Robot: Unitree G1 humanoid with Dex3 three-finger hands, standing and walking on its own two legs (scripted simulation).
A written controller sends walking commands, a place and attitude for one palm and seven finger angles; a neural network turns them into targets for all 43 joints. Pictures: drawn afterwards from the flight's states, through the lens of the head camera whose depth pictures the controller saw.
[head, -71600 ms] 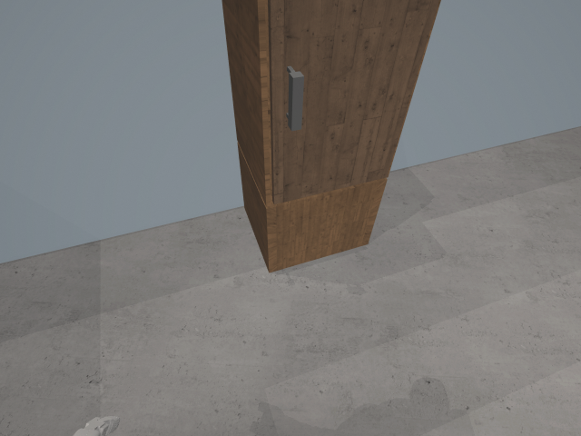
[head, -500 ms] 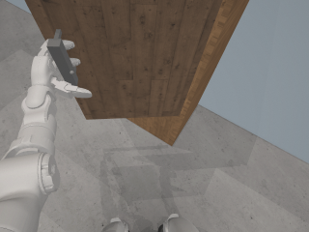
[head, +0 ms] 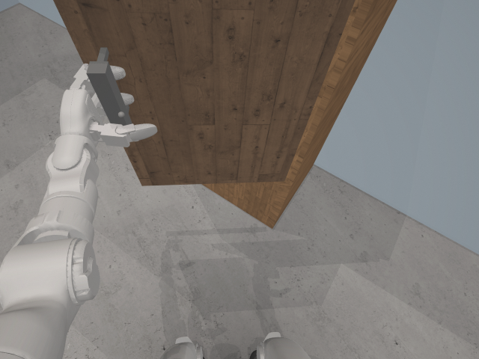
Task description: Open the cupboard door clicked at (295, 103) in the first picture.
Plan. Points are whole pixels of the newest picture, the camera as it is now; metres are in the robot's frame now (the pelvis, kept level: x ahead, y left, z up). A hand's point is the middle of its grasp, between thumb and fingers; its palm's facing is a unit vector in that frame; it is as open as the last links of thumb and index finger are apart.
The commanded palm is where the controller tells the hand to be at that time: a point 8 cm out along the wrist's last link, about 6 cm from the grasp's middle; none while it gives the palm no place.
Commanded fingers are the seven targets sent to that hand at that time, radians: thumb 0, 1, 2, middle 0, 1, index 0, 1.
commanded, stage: close the thumb around the handle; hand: left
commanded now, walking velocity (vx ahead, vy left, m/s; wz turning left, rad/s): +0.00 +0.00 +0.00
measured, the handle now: (114, 92) +0.55 +0.19 +0.08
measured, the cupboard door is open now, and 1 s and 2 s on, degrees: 38 49 78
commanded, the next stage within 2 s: pull the door open along its arc in 0.42 s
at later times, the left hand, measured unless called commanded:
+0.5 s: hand (121, 113) +0.50 +0.17 +0.09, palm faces +0.02 -1.00 -0.01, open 6.2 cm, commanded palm +0.47 +0.21 +0.09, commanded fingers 0.00 0.90 0.90 -0.40 -1.35 -0.40 -1.35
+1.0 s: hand (124, 153) +0.42 +0.15 +0.09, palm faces -0.05 -1.00 +0.00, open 6.7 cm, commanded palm +0.36 +0.22 +0.09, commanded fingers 0.00 0.90 0.90 -0.40 -1.35 -0.40 -1.35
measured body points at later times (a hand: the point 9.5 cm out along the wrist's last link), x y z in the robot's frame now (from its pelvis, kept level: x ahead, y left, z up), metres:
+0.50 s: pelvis +0.00 +0.00 +0.00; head +0.10 +0.01 +0.44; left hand +0.49 +0.22 +0.09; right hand -0.01 -0.27 -0.12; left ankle +0.00 +0.09 -0.69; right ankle +0.00 -0.11 -0.69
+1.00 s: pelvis +0.02 +0.00 +0.02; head +0.08 -0.01 +0.46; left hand +0.42 +0.21 +0.09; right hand +0.08 -0.26 -0.10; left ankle +0.00 +0.09 -0.69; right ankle +0.00 -0.11 -0.69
